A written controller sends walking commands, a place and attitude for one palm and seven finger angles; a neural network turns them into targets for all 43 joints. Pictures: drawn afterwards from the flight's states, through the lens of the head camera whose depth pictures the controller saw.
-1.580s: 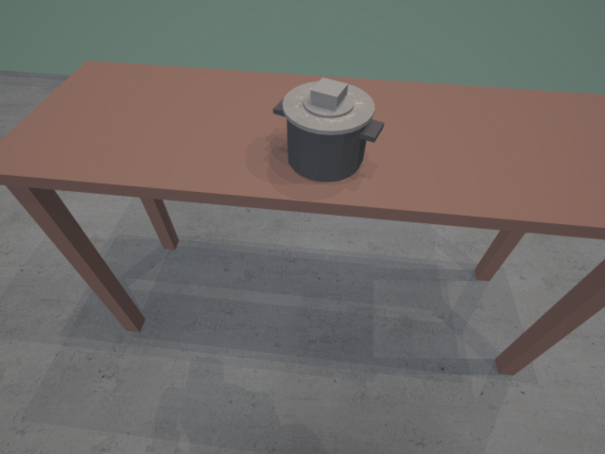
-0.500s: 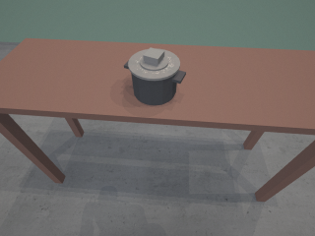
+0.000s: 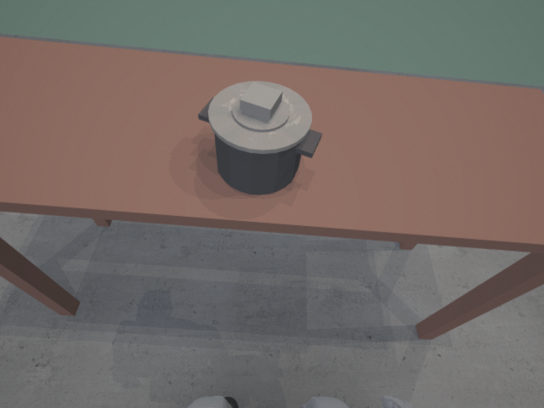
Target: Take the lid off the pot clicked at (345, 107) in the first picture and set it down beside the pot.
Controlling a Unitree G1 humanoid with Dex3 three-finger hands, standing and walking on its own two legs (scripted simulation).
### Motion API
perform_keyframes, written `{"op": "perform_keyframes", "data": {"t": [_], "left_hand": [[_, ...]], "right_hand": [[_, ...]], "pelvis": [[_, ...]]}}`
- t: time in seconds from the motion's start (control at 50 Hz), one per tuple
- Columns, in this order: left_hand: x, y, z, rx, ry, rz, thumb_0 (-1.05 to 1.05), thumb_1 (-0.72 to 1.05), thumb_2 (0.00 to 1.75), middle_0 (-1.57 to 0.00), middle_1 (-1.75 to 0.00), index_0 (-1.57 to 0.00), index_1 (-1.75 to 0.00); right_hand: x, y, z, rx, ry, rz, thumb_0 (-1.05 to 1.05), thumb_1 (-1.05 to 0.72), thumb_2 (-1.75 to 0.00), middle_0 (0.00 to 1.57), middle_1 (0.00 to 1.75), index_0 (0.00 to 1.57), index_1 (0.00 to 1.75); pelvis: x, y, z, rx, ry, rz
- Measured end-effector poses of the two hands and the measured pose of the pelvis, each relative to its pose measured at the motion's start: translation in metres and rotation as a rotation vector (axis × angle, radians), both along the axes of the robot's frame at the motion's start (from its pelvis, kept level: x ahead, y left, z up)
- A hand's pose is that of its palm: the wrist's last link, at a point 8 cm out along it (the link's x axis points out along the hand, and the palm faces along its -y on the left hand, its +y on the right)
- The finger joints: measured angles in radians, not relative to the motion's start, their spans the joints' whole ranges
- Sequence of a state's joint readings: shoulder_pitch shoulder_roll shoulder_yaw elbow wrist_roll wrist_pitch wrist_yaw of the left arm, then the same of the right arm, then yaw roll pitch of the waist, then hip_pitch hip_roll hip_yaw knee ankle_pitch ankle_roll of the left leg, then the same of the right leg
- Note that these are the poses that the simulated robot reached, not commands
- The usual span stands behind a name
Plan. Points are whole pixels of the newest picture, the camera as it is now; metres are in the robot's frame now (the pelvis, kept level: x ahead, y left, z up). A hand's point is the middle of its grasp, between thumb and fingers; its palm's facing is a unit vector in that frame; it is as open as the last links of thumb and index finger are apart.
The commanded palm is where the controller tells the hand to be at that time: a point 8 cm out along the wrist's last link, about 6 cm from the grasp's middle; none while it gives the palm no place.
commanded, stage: come to a stop and stand still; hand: left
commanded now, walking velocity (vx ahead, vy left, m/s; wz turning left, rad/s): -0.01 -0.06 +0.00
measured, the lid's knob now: (261, 100) +0.52 +0.07 +0.14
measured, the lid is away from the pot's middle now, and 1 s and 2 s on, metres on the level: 0.00 0.00 0.00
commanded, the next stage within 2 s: look again from close up in 0.68 s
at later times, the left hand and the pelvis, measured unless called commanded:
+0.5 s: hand out of the picture +0.01 +0.14 -0.18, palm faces +0.00 -0.98 -0.19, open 7.4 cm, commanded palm none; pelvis -0.05 -0.04 -0.01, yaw +0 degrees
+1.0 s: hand out of the picture -0.08 +0.13 -0.19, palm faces +0.06 -0.99 -0.16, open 7.4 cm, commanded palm none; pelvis -0.05 -0.04 +0.00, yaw +0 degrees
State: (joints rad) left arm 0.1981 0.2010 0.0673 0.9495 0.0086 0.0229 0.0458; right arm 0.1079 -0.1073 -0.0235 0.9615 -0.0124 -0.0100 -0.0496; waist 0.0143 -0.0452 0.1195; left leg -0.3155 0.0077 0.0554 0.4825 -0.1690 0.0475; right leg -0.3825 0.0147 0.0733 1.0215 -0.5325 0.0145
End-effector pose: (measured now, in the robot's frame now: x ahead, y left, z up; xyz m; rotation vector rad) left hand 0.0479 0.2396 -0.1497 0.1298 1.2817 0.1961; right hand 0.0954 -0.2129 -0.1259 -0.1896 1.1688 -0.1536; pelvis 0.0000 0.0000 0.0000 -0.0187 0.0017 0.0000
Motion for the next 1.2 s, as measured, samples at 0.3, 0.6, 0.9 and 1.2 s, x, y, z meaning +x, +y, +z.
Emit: {"op": "perform_keyframes", "data": {"t": [0.3, 0.6, 0.9, 1.2], "left_hand": [[-0.001, -0.024, 0.004, 0.069, -0.115, -0.125, 0.01, 0.91, 0.90, -0.20, -0.30, -0.20, -0.30], [-0.083, -0.053, -0.003, -0.020, 0.016, -0.064, 0.01, 0.91, 0.90, -0.20, -0.30, -0.20, -0.30], [-0.132, -0.056, -0.006, -0.042, 0.122, 0.005, 0.01, 0.91, 0.90, -0.20, -0.30, -0.20, -0.30], [-0.118, -0.066, -0.005, -0.068, 0.136, 0.006, 0.01, 0.91, 0.90, -0.20, -0.30, -0.20, -0.30]], "right_hand": [[-0.074, -0.077, -0.023, -0.024, -0.009, -0.108, 0.01, -0.92, -0.90, 0.20, 0.30, 0.20, 0.29], [-0.140, -0.055, -0.017, 0.034, 0.124, -0.080, 0.01, -0.91, -0.90, 0.20, 0.30, 0.20, 0.30], [-0.139, -0.050, -0.014, 0.024, 0.152, -0.060, 0.01, -0.92, -0.90, 0.20, 0.30, 0.20, 0.30], [-0.127, -0.048, -0.012, 0.022, 0.173, -0.063, 0.02, -0.93, -0.90, 0.20, 0.30, 0.20, 0.30]], "pelvis": [[-0.027, -0.028, -0.022, -0.011, -0.051, -0.009], [-0.053, -0.042, -0.009, 0.002, -0.038, -0.007], [-0.051, -0.040, -0.005, -0.002, -0.030, 0.008], [-0.036, -0.039, -0.002, 0.006, -0.018, 0.008]]}}
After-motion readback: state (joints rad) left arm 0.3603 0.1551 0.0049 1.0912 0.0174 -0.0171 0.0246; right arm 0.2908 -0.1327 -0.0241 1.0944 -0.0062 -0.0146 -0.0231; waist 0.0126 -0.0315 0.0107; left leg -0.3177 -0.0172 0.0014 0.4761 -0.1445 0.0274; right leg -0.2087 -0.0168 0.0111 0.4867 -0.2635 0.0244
